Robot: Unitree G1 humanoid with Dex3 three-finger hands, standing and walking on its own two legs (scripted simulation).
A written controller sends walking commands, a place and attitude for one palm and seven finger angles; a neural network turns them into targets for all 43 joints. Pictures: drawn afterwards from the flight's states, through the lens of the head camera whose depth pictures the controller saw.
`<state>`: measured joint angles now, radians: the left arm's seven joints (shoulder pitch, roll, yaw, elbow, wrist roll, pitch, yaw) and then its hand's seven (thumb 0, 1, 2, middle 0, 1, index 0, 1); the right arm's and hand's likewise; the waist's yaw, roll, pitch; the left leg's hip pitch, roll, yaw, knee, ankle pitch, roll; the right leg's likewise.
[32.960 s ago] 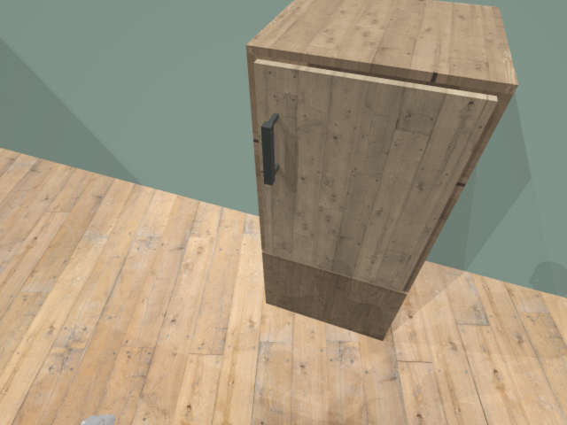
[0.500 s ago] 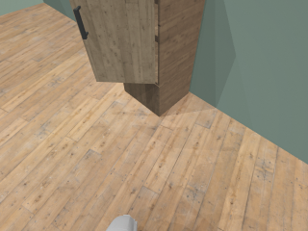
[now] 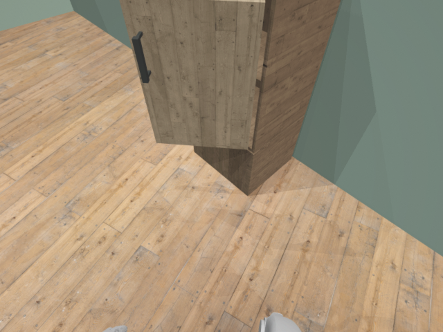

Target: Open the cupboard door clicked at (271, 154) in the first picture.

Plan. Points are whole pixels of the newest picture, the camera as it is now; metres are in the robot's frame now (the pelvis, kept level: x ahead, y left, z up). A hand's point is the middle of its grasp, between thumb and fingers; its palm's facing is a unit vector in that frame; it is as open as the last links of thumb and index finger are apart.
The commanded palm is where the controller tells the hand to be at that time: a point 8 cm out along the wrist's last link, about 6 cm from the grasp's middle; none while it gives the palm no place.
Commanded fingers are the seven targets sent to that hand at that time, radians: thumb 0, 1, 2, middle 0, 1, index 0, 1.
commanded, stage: take the last steps up to it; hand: left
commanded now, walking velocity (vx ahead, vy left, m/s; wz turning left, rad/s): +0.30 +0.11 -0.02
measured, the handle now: (142, 57) +0.88 +0.31 +0.03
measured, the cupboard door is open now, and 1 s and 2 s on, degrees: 41 41 41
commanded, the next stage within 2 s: come to a stop and stand still in 0.56 s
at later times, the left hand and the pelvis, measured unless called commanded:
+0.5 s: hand (129, 308) +0.19 +0.21 -0.17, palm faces +0.09 -0.97 -0.21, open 7.1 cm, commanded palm none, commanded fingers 0.00 0.90 0.90 -0.20 -0.30 -0.20 -0.30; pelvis +0.19 +0.02 +0.00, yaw +1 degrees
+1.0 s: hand (134, 223) +0.39 +0.26 -0.17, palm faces -0.01 -0.97 -0.25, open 7.3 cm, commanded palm none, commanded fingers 0.00 0.90 0.90 -0.20 -0.30 -0.20 -0.30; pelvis +0.31 +0.06 -0.01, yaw -2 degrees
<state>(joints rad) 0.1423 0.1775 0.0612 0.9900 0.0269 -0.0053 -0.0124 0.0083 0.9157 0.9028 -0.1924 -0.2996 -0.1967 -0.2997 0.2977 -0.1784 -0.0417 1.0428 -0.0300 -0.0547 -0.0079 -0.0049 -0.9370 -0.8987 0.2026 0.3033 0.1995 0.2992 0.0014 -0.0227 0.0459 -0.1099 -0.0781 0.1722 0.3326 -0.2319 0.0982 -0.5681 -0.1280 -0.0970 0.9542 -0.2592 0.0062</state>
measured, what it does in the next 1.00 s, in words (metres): walks ahead: right foot, then left foot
